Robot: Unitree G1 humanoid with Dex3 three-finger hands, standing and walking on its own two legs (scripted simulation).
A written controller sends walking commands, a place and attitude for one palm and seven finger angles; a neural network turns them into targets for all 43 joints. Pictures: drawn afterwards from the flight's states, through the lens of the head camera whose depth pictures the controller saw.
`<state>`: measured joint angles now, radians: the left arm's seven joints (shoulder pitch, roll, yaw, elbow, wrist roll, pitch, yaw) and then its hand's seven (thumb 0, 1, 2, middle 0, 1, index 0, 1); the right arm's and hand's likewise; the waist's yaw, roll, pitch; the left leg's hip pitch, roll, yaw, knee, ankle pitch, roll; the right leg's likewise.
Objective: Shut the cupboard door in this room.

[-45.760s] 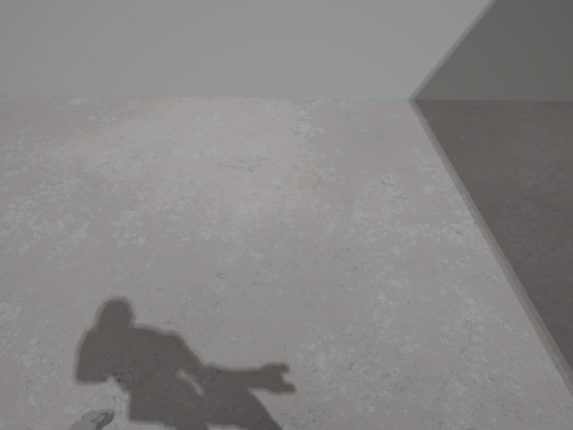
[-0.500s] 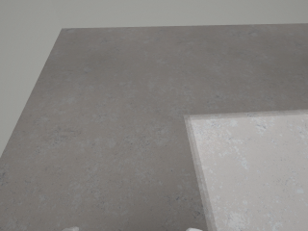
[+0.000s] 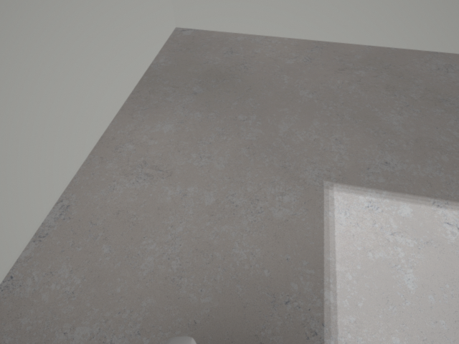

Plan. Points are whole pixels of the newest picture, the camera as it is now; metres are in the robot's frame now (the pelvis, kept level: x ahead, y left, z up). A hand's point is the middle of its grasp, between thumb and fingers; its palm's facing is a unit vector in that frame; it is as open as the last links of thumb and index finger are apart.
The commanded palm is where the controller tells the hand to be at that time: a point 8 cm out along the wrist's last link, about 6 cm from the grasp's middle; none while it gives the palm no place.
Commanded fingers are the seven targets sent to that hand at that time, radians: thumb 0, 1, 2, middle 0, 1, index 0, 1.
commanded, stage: turn or walk to find it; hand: left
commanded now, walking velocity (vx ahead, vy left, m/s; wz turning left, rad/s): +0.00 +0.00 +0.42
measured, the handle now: out of the picture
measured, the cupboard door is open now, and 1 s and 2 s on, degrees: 73 69 68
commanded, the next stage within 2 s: none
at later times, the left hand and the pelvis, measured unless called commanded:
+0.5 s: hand out of the picture +0.06 +0.22 -0.17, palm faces +0.21 -0.96 -0.20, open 7.4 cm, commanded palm none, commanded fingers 0.00 0.90 0.90 -0.20 -0.30 -0.20 -0.30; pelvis +0.01 +0.02 +0.00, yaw +11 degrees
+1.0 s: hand out of the picture -0.03 +0.23 -0.19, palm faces +0.46 -0.86 -0.21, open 7.4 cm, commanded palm none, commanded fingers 0.00 0.90 0.90 -0.20 -0.30 -0.20 -0.30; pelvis +0.01 +0.03 -0.02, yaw +26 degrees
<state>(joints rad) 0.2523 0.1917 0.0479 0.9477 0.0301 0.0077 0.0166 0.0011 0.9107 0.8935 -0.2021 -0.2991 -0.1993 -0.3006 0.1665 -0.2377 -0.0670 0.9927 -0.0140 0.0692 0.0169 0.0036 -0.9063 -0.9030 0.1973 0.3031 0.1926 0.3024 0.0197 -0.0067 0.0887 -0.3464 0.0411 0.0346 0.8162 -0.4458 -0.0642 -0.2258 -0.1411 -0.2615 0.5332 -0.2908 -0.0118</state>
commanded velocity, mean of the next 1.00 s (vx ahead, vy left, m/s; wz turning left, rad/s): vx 0.00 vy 0.00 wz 0.42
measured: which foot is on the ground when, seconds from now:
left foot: up 0.00-0.06, down 0.08-0.54, up 0.56-0.94, down 0.96-1.00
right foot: down 0.00-0.08, up 0.10-0.52, down 0.54-0.98, up 1.00-1.00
